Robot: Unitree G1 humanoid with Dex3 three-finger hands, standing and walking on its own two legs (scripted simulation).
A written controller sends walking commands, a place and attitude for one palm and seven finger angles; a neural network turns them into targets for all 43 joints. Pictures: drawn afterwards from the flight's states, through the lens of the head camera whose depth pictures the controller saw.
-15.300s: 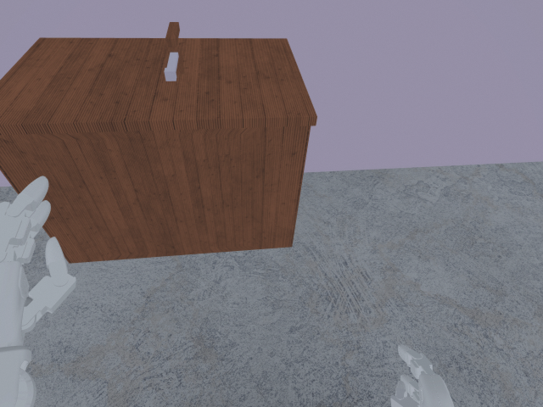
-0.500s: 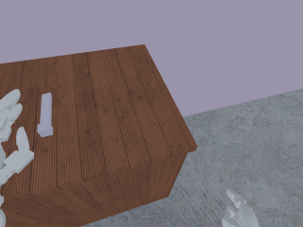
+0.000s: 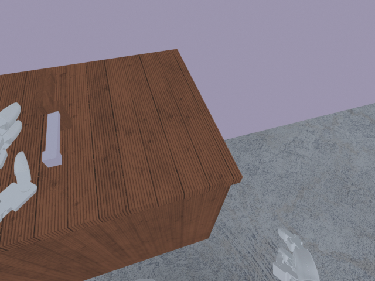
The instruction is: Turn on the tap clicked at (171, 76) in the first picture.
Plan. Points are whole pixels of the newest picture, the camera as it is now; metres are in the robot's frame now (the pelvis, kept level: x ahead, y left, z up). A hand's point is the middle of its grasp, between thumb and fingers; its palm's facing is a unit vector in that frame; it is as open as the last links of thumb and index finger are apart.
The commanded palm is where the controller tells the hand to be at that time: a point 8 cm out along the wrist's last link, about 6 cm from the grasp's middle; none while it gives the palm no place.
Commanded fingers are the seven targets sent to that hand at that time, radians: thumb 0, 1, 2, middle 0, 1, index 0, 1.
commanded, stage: shuffle to correct the standing spot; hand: left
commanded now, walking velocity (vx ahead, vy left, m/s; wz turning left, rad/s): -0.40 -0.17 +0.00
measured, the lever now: (52, 158) +0.34 +0.32 +0.05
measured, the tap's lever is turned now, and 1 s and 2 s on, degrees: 0 0 0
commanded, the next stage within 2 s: come to a stop and stand still in 0.88 s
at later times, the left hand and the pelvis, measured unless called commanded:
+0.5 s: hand (14, 195) +0.20 +0.25 +0.17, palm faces +0.35 -0.83 -0.44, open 7.4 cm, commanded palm +0.14 +0.29 +0.18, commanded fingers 0.00 0.90 0.90 -0.20 -0.30 -0.20 -0.30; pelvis -0.02 +0.01 +0.00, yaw +0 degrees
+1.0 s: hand (52, 177) +0.23 +0.22 +0.18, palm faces +0.28 -0.82 -0.50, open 7.4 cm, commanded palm +0.16 +0.26 +0.18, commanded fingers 0.00 0.90 0.90 -0.20 -0.30 -0.20 -0.30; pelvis +0.00 -0.02 +0.00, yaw +0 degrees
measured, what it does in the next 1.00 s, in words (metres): stands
